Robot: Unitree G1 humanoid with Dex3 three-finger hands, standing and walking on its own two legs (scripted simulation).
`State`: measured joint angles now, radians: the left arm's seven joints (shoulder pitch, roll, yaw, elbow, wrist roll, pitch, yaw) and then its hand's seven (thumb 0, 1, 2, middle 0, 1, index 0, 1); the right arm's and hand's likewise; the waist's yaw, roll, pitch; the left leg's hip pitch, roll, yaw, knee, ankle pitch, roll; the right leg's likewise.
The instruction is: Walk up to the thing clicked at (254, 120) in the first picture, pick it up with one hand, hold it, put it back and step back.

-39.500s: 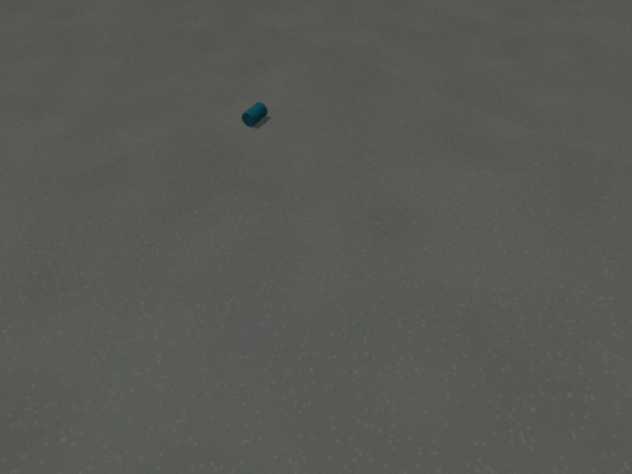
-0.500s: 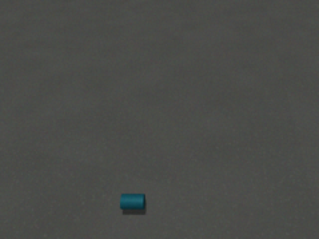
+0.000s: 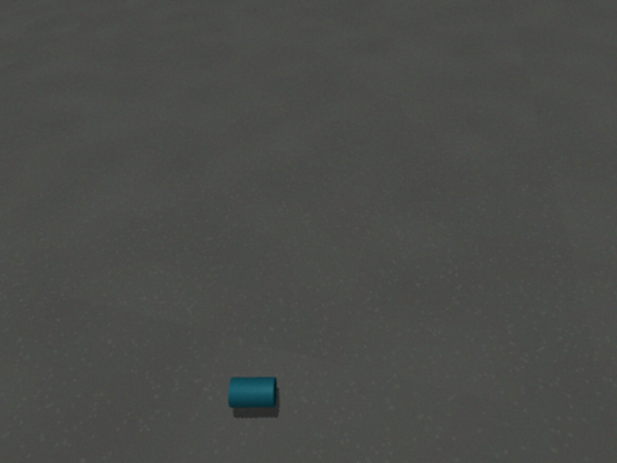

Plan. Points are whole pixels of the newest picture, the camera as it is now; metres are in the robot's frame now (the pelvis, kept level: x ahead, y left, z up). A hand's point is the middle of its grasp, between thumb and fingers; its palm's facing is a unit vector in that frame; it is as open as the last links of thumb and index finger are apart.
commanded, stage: stand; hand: left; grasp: from above
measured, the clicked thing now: (253, 392) +0.50 +0.23 -0.74
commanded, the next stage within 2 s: step back in 0.62 s
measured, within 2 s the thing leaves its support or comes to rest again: neither
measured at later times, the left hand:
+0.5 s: hand out of the picture +0.08 +0.24 -0.15, palm faces +0.00 -0.94 -0.34, open 7.4 cm
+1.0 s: hand out of the picture +0.09 +0.31 -0.18, palm faces -0.07 -0.93 -0.36, open 7.4 cm
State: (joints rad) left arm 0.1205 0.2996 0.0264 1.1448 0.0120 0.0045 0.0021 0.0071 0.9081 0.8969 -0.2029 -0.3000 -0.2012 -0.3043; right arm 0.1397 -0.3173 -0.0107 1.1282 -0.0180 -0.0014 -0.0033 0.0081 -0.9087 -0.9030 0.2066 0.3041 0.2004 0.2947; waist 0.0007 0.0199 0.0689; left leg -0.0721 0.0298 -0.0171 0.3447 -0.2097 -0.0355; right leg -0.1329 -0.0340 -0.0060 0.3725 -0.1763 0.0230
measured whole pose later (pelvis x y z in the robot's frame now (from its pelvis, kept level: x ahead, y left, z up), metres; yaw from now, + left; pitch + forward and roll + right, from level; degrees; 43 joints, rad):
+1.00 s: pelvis -0.06 +0.05 -0.02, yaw -2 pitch -1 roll -1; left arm 0.01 0.42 0.06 0.91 0.01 0.08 0.04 0.01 0.91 0.90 -0.20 -0.30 -0.20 -0.30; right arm 0.15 -0.36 -0.06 0.98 -0.03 0.04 0.00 0.01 -0.91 -0.90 0.21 0.30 0.20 0.29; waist -0.03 -0.07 0.21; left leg -0.24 -0.04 0.02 0.61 -0.35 0.06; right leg -0.48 0.07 0.17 0.91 -0.50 -0.02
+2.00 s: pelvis -0.29 +0.06 -0.01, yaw -5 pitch -2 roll -1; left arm 0.20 0.41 0.11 0.80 0.02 0.09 0.00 0.01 0.91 0.90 -0.20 -0.30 -0.20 -0.30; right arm 0.17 -0.35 -0.04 0.86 -0.03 0.01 -0.01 0.01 -0.90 -0.90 0.21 0.30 0.21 0.30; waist 0.02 -0.06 0.16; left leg -0.28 0.02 -0.01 0.54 -0.22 0.01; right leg -0.45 0.12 0.20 1.24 -0.46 0.02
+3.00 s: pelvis -0.63 -0.02 -0.02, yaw -5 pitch -4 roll -1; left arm 0.26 0.35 0.05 0.93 0.04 0.01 0.01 0.01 0.91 0.90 -0.21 -0.30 -0.20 -0.30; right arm 0.11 -0.40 -0.06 0.87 -0.03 0.08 0.01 0.01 -0.91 -0.90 0.21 0.30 0.20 0.29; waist 0.05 0.07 0.11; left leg -0.45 -0.01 -0.12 0.90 -0.46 0.01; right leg -0.21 0.03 0.05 0.65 -0.37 -0.01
